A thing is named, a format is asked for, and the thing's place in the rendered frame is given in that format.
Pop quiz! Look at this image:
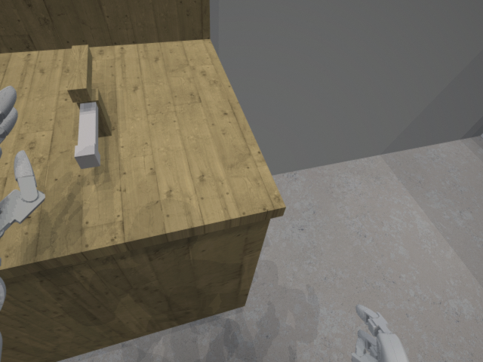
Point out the right robot hand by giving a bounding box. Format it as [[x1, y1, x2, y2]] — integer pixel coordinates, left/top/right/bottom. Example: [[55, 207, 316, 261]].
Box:
[[352, 304, 409, 362]]

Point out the left robot hand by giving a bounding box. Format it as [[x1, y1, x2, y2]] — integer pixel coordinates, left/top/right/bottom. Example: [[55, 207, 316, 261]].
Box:
[[0, 86, 45, 238]]

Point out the tap lever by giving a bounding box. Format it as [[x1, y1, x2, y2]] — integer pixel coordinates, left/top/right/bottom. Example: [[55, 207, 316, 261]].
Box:
[[74, 102, 100, 169]]

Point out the counter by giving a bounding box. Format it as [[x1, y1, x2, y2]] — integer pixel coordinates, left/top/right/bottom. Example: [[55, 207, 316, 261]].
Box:
[[0, 0, 286, 362]]

